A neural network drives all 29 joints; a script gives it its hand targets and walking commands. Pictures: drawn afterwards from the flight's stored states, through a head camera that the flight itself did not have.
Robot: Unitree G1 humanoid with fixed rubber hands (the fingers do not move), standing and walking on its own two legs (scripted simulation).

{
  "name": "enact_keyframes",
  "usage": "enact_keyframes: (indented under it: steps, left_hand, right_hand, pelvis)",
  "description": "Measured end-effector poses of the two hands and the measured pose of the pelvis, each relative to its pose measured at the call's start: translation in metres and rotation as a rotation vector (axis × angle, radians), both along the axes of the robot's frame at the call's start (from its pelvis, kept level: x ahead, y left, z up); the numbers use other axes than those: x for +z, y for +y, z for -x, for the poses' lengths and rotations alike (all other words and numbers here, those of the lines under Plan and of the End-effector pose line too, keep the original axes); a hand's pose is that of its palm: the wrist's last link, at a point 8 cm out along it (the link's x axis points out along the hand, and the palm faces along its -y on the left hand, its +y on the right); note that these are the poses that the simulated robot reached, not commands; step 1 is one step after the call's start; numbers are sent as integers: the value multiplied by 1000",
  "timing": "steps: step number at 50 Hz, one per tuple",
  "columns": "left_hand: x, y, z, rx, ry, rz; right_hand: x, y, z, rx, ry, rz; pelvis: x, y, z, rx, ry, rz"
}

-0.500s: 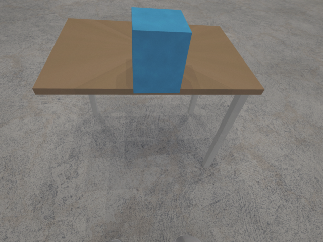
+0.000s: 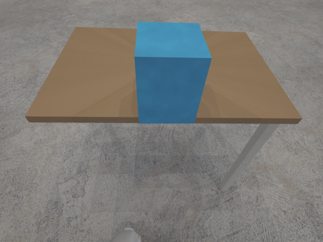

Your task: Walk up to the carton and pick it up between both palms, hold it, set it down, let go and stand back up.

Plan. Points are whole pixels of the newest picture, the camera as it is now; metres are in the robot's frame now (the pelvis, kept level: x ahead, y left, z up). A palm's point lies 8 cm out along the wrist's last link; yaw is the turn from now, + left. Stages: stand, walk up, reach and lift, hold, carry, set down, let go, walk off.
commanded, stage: walk up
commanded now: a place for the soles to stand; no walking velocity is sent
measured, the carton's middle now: (167, 75) +0.55 +0.01 +0.11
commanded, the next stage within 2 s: none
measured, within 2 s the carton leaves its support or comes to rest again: neither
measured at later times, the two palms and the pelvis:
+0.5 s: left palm (58, 237) +0.16 +0.27 -0.11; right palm out of the picture +0.12 -0.31 -0.10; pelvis +0.05 -0.02 +0.02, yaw -1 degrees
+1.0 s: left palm (56, 237) +0.16 +0.26 -0.08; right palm out of the picture +0.13 -0.31 -0.07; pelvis +0.06 -0.02 +0.05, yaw +0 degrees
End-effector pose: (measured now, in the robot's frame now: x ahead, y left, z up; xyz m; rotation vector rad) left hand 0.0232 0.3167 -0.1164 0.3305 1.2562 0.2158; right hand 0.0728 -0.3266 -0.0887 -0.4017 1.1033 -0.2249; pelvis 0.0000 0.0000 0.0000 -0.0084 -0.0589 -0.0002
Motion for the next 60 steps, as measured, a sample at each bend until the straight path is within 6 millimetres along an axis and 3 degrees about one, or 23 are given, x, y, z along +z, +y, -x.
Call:
enact_keyframes:
  steps: [7,14,21,28,36,51,55,60]
  left_hand:
    - [-6,2,-53,-23,-18,-24]
    - [-8,-20,-90,-40,-68,-9]
    - [1,-43,-125,-49,-95,40]
    - [17,-56,-145,-60,-113,66]
    - [32,-61,-149,-54,-98,78]
    - [41,-58,-132,-18,-55,90]
    - [43,-46,-124,9,-87,80]
    - [34,-13,-107,68,-57,53]
  right_hand:
    - [-3,5,-30,-20,-10,2]
    - [-22,3,-47,-59,35,-35]
    - [-20,12,-52,-61,63,-77]
    - [-5,15,-53,-73,94,-97]
    - [10,11,-54,-69,117,-97]
    - [21,13,-61,-54,123,-111]
    - [21,8,-64,-45,118,-97]
    - [22,9,-74,-40,133,-55]
  pelvis:
    - [-3,-5,-24,-14,3,-22]
    - [-7,-15,-37,-15,-3,10]
    - [5,-15,-47,-13,-3,3]
    - [24,-21,-51,-9,1,-4]
    - [40,-23,-56,-3,5,-5]
    - [52,-24,-65,-6,11,-3]
    - [49,-18,-77,3,11,7]
    - [40,0,-95,28,-3,46]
